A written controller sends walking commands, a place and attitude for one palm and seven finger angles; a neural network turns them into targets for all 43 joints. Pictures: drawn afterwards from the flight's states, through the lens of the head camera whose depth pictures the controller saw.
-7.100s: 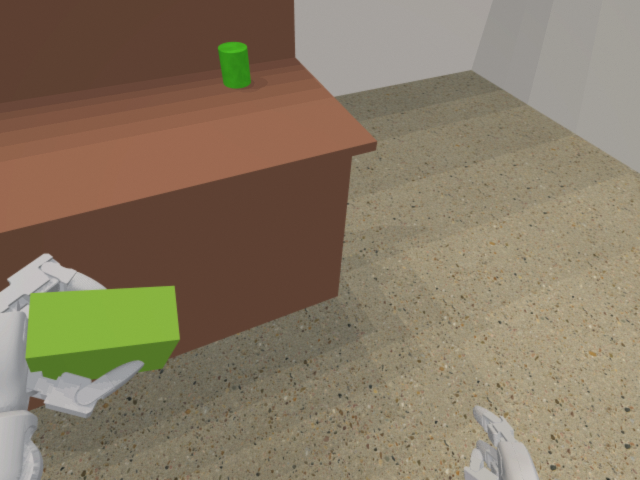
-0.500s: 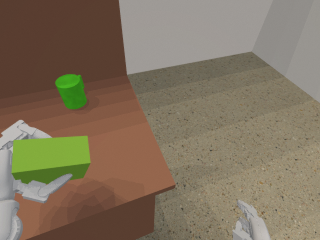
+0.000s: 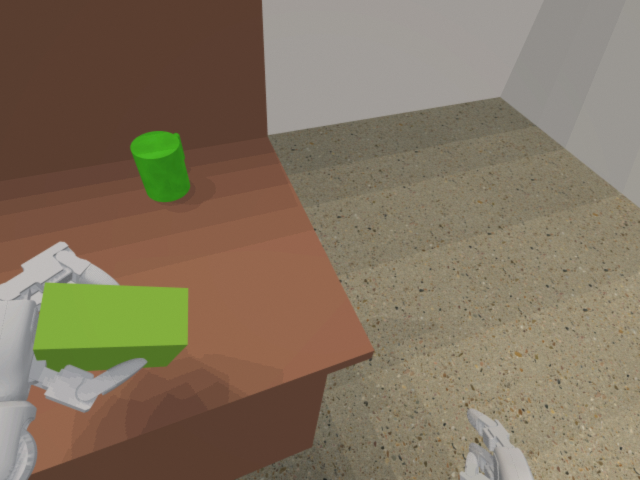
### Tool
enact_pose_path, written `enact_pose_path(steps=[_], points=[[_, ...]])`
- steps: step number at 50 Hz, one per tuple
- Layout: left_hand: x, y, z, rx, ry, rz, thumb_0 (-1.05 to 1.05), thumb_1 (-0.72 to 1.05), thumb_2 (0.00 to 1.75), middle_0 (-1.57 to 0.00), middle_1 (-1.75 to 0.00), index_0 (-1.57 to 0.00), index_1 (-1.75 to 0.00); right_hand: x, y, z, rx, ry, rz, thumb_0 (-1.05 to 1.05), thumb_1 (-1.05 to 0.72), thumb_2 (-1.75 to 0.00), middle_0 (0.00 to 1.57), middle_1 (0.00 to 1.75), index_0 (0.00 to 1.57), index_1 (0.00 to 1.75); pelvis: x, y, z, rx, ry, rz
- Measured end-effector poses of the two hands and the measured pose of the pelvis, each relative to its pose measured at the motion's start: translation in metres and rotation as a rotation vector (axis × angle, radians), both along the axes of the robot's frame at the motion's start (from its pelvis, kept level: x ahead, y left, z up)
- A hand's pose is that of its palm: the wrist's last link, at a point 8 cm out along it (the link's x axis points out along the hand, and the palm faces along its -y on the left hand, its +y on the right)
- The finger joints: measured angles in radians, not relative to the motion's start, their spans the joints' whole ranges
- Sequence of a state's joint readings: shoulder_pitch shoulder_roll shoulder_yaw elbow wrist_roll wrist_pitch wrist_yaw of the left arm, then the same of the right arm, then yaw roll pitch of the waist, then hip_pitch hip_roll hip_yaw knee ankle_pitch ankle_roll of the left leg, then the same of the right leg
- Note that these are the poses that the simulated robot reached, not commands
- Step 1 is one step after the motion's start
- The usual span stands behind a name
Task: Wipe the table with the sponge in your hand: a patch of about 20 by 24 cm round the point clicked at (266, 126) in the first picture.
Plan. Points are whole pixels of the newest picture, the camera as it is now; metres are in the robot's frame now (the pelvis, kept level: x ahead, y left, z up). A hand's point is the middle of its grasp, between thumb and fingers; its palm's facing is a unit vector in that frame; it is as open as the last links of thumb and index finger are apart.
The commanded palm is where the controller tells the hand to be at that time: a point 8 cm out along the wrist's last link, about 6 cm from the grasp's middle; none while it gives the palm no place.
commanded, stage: come to a stop and stand still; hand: left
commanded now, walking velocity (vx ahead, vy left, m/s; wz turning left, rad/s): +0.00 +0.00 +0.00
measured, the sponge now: (135, 330) +0.23 +0.21 +0.12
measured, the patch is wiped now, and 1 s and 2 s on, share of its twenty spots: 0.00 0.00 0.00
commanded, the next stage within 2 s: look again from close up in 0.42 s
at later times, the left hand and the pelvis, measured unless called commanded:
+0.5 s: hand (58, 297) +0.24 +0.27 +0.15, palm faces +0.39 -0.85 -0.37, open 9.8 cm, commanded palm +0.17 +0.30 +0.18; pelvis +0.02 +0.02 +0.00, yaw +1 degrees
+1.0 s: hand (82, 304) +0.23 +0.25 +0.16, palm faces +0.38 -0.85 -0.37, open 9.8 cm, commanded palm +0.17 +0.28 +0.18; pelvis +0.02 +0.00 +0.00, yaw +1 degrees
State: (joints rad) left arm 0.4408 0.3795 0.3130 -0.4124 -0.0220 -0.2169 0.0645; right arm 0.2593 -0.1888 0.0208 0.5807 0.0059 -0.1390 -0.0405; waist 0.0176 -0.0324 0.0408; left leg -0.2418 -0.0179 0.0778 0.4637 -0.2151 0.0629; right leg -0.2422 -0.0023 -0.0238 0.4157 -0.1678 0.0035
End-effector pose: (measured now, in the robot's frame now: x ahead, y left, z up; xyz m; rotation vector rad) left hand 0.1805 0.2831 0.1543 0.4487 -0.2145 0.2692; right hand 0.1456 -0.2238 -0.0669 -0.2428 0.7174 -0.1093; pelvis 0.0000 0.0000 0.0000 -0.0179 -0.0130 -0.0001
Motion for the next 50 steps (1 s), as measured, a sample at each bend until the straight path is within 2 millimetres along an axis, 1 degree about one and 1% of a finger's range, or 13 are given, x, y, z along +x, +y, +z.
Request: enact_pose_path(steps=[4, 7, 11, 17, 20, 23, 27, 32, 43, 50], points=[[0.001, 0.023, 0.007, 0.023, -0.059, 0.064, 0.01, -0.46, 1.0, -0.79, -1.34, -0.77, -1.33, 0.002, 0.009, -0.001, -0.014, 0.011, 0.023, 0.01, -0.9, -0.9, 0.2, 0.3, 0.2, 0.3, 0.002, 0.006, -0.001, 0.002, -0.008, 0.017], [0.003, 0.031, 0.017, 0.025, -0.121, 0.093, 0.01, -0.46, 1.0, -0.79, -1.34, -0.77, -1.33, 0.01, 0.016, 0.0, -0.01, 0.0, 0.045, 0.01, -0.9, -0.9, 0.2, 0.3, 0.21, 0.3, 0.006, 0.01, -0.002, -0.001, -0.009, 0.021], [0.007, 0.029, 0.023, 0.011, -0.161, 0.08, 0.01, -0.46, 1.0, -0.79, -1.34, -0.77, -1.33, 0.028, 0.026, 0.003, -0.001, -0.027, 0.064, 0.01, -0.9, -0.9, 0.2, 0.3, 0.21, 0.3, 0.013, 0.016, -0.001, -0.006, -0.005, 0.022], [0.017, 0.028, 0.014, -0.004, -0.109, 0.05, 0.01, -0.46, 1.0, -0.79, -1.34, -0.77, -1.33, 0.052, 0.035, 0.011, 0.008, -0.072, 0.069, 0.01, -0.9, -0.9, 0.2, 0.3, 0.21, 0.3, 0.019, 0.02, -0.001, -0.009, -0.003, 0.021], [0.018, 0.03, 0.01, -0.006, -0.081, 0.051, 0.01, -0.46, 1.0, -0.79, -1.34, -0.77, -1.33, 0.06, 0.037, 0.015, 0.007, -0.085, 0.071, 0.01, -0.9, -0.9, 0.2, 0.3, 0.21, 0.3, 0.02, 0.02, -0.001, -0.01, -0.003, 0.022], [0.017, 0.03, 0.01, -0.005, -0.076, 0.059, 0.01, -0.46, 1.0, -0.79, -1.34, -0.77, -1.33, 0.064, 0.036, 0.016, 0.003, -0.087, 0.076, 0.01, -0.9, -0.9, 0.2, 0.3, 0.21, 0.3, 0.021, 0.019, -0.001, -0.009, -0.003, 0.023], [0.013, 0.028, 0.015, -0.001, -0.091, 0.068, 0.01, -0.46, 1.0, -0.79, -1.34, -0.77, -1.33, 0.063, 0.033, 0.014, -0.002, -0.074, 0.081, 0.01, -0.9, -0.9, 0.2, 0.3, 0.21, 0.3, 0.021, 0.017, -0.001, -0.008, -0.004, 0.026], [0.01, 0.023, 0.02, 0.001, -0.098, 0.079, 0.01, -0.46, 1.0, -0.79, -1.34, -0.77, -1.33, 0.057, 0.027, 0.009, 0.002, -0.047, 0.07, 0.01, -0.9, -0.9, 0.2, 0.3, 0.21, 0.3, 0.02, 0.013, 0.0, -0.009, -0.006, 0.032], [0.009, 0.01, 0.012, -0.023, -0.049, 0.084, 0.01, -0.45, 1.0, -0.79, -1.34, -0.77, -1.33, 0.038, 0.006, 0.004, -0.002, -0.02, 0.022, 0.01, -0.9, -0.9, 0.2, 0.3, 0.21, 0.3, 0.017, 0.003, 0.002, -0.008, -0.004, 0.028], [0.01, 0.004, 0.015, -0.014, -0.051, 0.071, 0.01, -0.45, 1.0, -0.79, -1.34, -0.77, -1.34, 0.033, -0.006, 0.005, -0.012, -0.016, 0.0, 0.01, -0.9, -0.9, 0.2, 0.3, 0.21, 0.3, 0.016, -0.002, 0.002, -0.005, -0.003, 0.024]])
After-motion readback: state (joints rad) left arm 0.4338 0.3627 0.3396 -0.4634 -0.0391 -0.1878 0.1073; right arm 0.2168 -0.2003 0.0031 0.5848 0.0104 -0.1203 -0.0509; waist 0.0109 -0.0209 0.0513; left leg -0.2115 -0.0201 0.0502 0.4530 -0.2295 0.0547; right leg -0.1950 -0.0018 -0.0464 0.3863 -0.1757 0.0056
